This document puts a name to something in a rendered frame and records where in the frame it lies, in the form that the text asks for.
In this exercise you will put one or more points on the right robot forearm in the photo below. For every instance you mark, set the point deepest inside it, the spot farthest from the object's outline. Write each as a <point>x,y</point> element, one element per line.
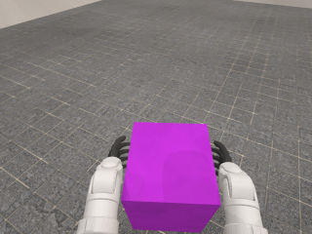
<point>241,208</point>

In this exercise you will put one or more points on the carton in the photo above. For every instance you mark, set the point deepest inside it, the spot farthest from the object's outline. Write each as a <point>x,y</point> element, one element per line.
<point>170,182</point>

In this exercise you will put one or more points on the robot right hand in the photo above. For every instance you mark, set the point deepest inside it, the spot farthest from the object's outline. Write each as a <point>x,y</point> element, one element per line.
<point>223,155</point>

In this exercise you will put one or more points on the robot left hand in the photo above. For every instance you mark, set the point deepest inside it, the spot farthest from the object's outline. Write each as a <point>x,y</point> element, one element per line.
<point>116,152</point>

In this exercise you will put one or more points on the left robot forearm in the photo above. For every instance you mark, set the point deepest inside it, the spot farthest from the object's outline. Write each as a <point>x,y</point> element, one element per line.
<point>103,198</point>

